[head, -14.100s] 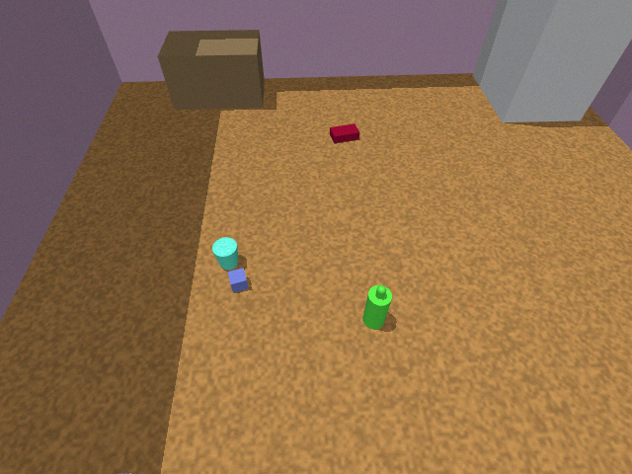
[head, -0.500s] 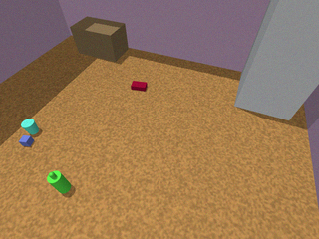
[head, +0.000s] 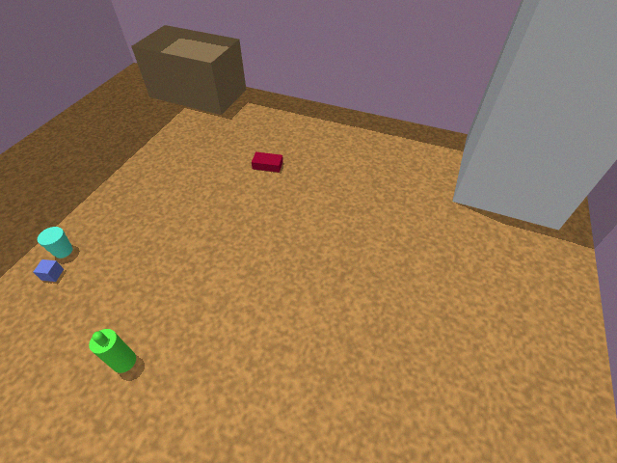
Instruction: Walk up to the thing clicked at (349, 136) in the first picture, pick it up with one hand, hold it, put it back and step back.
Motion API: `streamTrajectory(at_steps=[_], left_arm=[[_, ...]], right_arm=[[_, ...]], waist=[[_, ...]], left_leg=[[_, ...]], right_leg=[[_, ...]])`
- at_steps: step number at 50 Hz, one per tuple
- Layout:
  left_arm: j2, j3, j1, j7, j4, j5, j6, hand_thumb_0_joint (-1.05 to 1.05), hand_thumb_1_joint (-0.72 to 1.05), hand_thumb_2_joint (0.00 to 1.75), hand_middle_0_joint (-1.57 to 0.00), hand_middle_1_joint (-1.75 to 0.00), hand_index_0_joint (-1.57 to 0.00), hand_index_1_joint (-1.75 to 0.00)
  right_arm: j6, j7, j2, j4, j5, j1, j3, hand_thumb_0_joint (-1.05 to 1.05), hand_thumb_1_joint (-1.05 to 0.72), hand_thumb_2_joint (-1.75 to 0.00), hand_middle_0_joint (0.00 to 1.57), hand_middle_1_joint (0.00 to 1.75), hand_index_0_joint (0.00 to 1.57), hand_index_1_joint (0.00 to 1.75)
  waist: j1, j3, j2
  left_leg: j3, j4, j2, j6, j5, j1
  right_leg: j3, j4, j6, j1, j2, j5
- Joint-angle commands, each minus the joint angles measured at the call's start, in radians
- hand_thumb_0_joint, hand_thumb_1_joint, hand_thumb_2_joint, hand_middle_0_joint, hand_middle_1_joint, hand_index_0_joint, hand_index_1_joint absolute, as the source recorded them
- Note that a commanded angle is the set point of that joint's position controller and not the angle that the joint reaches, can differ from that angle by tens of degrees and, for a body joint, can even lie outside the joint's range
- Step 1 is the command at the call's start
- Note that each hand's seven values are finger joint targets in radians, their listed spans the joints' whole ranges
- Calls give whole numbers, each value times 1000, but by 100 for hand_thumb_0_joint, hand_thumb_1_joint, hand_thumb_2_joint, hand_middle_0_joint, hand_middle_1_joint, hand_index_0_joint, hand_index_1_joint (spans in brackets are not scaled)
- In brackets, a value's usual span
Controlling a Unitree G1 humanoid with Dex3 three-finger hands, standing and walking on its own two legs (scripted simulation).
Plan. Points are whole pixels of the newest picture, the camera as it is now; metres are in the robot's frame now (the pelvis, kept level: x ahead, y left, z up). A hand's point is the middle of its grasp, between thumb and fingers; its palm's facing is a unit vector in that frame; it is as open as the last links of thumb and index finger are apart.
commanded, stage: stand
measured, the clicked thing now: (267, 162) +1.53 +0.24 -0.76
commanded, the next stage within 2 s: none
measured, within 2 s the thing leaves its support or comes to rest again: neither
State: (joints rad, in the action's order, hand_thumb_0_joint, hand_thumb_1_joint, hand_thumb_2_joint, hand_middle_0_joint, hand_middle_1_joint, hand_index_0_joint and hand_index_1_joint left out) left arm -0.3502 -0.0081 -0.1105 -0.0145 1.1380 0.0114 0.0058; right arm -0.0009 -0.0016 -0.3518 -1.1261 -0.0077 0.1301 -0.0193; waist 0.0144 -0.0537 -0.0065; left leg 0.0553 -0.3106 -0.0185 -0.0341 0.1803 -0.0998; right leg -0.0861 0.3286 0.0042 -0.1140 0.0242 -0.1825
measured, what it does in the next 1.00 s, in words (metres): stands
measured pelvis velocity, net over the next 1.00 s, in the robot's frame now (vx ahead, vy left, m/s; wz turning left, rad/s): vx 0.00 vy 0.00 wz -0.01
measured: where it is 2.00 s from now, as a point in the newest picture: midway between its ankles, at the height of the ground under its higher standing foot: outside the picture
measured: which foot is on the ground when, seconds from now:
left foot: down 0.00-1.00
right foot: down 0.00-1.00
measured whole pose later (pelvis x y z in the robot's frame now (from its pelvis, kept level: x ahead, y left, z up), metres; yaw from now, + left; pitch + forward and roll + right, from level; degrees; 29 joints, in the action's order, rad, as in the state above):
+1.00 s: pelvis +0.00 +0.00 +0.00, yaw +0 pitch -2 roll +0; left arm -0.35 -0.01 -0.11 -0.01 1.14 0.01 0.01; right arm 0.00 0.00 -0.35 -1.12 -0.01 0.13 -0.01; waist 0.01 -0.05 -0.01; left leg 0.05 -0.30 -0.02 -0.03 0.18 -0.08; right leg -0.08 0.32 0.00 -0.10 0.02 -0.18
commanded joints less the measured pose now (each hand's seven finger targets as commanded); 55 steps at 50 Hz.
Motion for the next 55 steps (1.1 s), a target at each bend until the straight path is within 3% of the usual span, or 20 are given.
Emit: streamTrajectory(at_steps=[1,10,24,32,55], left_arm=[[-217,-36,35,19,-60,-4,23,0,90,90,-20,-30,-20,-30],[-217,-37,33,20,-58,-3,20,0,90,90,-20,-30,-20,-30],[-217,-38,36,24,-63,-4,23,0,90,90,-20,-30,-20,-30],[-219,-41,35,23,-60,-4,21,0,90,90,-20,-30,-20,-30],[-222,-38,34,20,-65,-3,25,0,90,90,-20,-30,-20,-30]], right_arm=[[-23,-15,-214,58,-4,-31,36,0,-90,-90,20,30,20,30],[-23,-14,-216,61,-3,-41,37,0,-90,-90,20,30,20,30],[-24,-17,-214,69,-3,-41,38,0,-90,-90,20,30,20,30],[-24,-16,-214,68,-3,-41,40,0,-90,-90,20,30,20,30],[-23,-11,-209,66,-5,-32,42,0,-90,-90,20,30,20,30]], waist=[[-6,86,8],[-2,77,-6],[-5,111,8],[-5,68,3],[-7,70,-3]], left_leg=[[70,30,-100,45,-172,-31],[73,41,-102,41,-164,-37],[60,19,-108,47,-246,-9],[64,43,-108,45,-192,-21],[66,50,-102,47,-131,-32]], right_leg=[[117,-52,16,58,125,138],[111,-50,16,61,122,113],[113,-35,13,92,130,228],[112,-49,16,64,123,147],[124,-62,19,57,125,107]])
